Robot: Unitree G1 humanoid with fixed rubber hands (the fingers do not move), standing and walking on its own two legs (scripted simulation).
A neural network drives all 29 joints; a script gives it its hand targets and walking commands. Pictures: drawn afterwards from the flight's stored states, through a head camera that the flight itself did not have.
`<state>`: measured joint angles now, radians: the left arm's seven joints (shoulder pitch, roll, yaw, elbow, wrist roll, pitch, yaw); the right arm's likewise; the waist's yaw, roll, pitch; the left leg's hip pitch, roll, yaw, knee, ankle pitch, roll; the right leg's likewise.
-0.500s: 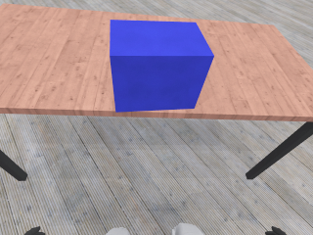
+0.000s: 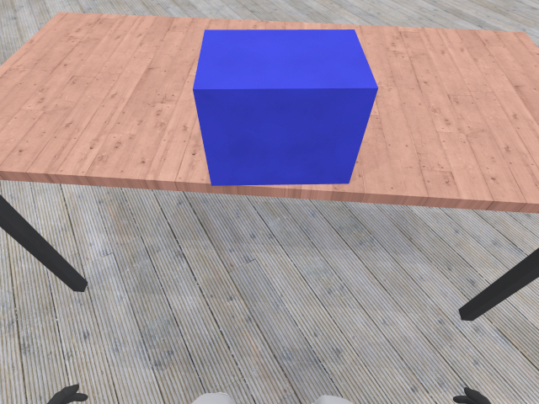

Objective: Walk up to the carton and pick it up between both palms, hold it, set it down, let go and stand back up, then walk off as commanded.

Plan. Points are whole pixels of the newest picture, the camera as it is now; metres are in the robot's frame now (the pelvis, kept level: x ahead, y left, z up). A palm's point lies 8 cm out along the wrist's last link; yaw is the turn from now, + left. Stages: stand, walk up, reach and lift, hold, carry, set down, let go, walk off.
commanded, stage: walk up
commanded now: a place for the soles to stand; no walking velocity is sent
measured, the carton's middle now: (280, 110) +0.60 -0.02 +0.08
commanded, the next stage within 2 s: none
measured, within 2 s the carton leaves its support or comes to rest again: neither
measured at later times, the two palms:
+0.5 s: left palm out of the picture +0.08 +0.29 -0.07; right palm out of the picture +0.11 -0.34 -0.08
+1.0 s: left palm out of the picture +0.09 +0.29 -0.08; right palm out of the picture +0.12 -0.34 -0.07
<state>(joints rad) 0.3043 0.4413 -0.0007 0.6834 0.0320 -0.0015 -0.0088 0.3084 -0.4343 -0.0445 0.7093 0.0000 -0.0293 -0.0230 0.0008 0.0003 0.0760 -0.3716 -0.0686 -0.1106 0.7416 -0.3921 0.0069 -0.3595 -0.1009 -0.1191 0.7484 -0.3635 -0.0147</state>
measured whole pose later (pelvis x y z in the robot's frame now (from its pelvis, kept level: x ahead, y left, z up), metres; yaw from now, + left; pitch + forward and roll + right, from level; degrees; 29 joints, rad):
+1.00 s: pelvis +0.00 -0.03 +0.00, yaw +2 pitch -1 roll +0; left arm 0.28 0.44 0.00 0.68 0.02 0.00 -0.01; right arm 0.26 -0.43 -0.03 0.74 -0.01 -0.05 -0.03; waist 0.00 -0.02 0.03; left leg -0.35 -0.03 -0.13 0.71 -0.34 -0.01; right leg -0.33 -0.03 -0.04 0.72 -0.37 -0.01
